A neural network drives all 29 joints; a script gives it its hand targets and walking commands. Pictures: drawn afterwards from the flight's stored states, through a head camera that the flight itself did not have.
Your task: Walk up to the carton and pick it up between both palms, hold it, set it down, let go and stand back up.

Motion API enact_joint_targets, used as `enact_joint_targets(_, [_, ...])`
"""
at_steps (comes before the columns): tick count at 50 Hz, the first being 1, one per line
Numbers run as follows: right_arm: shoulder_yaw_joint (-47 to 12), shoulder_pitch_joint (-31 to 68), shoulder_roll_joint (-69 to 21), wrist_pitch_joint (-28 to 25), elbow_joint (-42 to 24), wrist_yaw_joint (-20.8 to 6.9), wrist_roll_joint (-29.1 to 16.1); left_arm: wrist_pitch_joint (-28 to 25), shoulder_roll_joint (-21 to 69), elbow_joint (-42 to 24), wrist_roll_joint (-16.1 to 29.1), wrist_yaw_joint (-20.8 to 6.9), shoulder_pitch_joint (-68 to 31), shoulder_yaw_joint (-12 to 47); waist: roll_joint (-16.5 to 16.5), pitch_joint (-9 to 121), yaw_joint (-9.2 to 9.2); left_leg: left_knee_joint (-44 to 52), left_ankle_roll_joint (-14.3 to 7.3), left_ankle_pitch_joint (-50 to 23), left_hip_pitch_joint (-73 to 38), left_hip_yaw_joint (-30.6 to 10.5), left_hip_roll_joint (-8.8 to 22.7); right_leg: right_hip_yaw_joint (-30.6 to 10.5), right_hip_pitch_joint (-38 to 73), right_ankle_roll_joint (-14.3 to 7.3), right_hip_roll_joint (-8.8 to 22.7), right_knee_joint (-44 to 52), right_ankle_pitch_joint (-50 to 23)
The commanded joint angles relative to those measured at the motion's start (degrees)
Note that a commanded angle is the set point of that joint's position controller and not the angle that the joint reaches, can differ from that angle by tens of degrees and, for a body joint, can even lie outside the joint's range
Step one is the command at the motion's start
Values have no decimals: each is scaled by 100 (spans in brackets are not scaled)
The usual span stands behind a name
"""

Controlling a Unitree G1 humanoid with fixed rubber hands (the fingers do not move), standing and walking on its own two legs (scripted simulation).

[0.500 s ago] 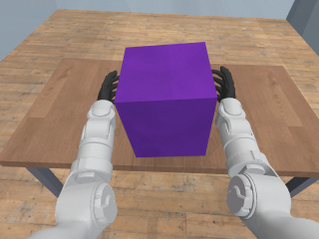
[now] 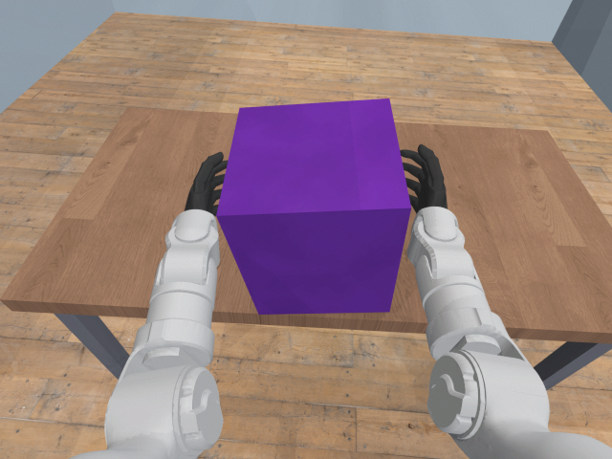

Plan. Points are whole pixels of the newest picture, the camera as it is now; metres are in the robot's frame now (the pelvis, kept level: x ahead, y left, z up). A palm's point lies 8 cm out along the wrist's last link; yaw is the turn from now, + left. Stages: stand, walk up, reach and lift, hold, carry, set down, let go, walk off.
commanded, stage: set down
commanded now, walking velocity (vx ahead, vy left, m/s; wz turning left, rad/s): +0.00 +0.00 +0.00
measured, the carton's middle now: (318, 215) +0.45 -0.05 +0.07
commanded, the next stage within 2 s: none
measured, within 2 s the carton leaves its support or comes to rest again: rests again in 1.70 s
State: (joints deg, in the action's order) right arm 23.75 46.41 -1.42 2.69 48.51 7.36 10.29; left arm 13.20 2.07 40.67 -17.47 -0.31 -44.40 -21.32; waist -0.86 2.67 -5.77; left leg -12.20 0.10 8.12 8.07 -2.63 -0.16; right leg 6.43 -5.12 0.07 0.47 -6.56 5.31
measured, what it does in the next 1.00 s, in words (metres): stands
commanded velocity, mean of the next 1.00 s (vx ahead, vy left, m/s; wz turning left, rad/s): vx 0.00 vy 0.00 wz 0.00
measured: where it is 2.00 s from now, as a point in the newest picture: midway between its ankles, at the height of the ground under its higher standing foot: outside the picture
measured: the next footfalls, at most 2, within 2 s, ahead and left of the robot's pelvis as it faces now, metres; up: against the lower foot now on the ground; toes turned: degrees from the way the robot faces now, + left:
none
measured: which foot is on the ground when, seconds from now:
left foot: down 0.00-1.00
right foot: down 0.00-1.00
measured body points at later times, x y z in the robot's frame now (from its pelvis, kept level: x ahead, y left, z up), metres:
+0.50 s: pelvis -0.01 -0.01 +0.00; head +0.01 -0.01 +0.45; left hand +0.42 +0.09 +0.10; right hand +0.39 -0.21 +0.11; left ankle -0.03 +0.12 -0.75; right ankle -0.03 -0.11 -0.75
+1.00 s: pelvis -0.01 -0.01 +0.00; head +0.04 +0.00 +0.45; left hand +0.43 +0.10 +0.08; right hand +0.39 -0.20 +0.09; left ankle -0.03 +0.12 -0.75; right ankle -0.03 -0.11 -0.75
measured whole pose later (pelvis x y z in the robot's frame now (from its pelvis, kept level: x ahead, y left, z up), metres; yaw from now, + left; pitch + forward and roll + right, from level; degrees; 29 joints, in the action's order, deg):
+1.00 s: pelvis -0.01 -0.01 +0.00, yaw -1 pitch +4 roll +0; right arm 30.8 40.5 -7.7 -0.7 39.1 4.7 22.3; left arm 2.8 6.0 42.3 -23.8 -4.4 -43.3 -30.0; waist -0.8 -1.4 -4.1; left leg -7.0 0.7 5.1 5.7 -1.5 0.4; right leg 5.3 -5.2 -0.5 0.0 -5.5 4.1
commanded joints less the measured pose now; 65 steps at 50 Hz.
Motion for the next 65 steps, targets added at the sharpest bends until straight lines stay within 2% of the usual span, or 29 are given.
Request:
enact_joint_targets(1, [-1290, 3494, -1780, -280, -793, -848, 7, -453, 2286, -799, 304, -489, -3941, 1603, 407, 3156, -197, -410, 345, -2740, -1346, 22, -131, 111, 990, 161, -405, -616, -3171])
enact_joint_targets(6, [-1161, 3538, -1830, -210, -713, -955, 131, -489, 2273, -684, 287, -461, -4006, 1539, 399, 3009, -168, -337, 365, -2324, -1307, 21, -114, 132, 797, 141, -397, -548, -2641])
enact_joint_targets(14, [-971, 3492, -2066, -67, -725, -1097, 465, -478, 2035, -367, 43, -571, -3931, 974, 111, 2626, 27, 29, 172, -1391, -837, 86, -149, 125, 1066, 274, -307, -610, -2327])
enact_joint_targets(21, [-907, 3181, -2267, -147, -1020, -1087, 783, -640, 1763, -272, -209, -761, -3721, 475, -71, 2623, 201, 334, -54, -1114, -338, 194, -231, 56, 1692, 440, -208, -772, -2879])
enact_joint_targets(27, [-930, 2825, -2478, -423, -1275, -958, 1044, -977, 1805, -260, -321, -870, -3542, 387, -56, 2828, 209, 448, -135, -1348, -131, 232, -283, -10, 2122, 496, -169, -874, -3598])
enact_joint_targets(33, [-950, 2507, -2613, -671, -1230, -852, 1240, -1295, 1969, -189, -418, -868, -3369, 439, 64, 2868, 187, 454, -64, -1609, -207, 207, -275, -12, 2111, 442, -191, -833, -3790])
enact_joint_targets(44, [-850, 1911, -2515, -486, -940, -893, 1224, -1232, 1923, -122, -597, -859, -2767, 325, 167, 1978, 246, 419, 179, -1582, -549, 202, -225, 51, 1503, 327, -285, -522, -2906])
enact_joint_targets(49, [-834, 1828, -2514, -475, -1063, -946, 1267, -1193, 1931, -90, -680, -848, -2597, 263, 155, 2011, 332, 405, 194, -1524, -567, 211, -210, 70, 1427, 351, -278, -501, -2744])
enact_joint_targets(58, [-941, 1750, -2569, -592, -1488, -950, 1320, -1150, 2017, 116, -863, -901, -2186, 56, -19, 1889, 495, 434, 84, -1468, -351, 209, -228, 40, 1632, 447, -238, -581, -3022])
enact_joint_targets(65, [-965, 1436, -2578, -605, -1552, -913, 1370, -1181, 2034, 71, -913, -979, -1946, -31, -54, 1722, 509, 481, 70, -1379, -311, 218, -235, 36, 1644, 475, -227, -566, -2995])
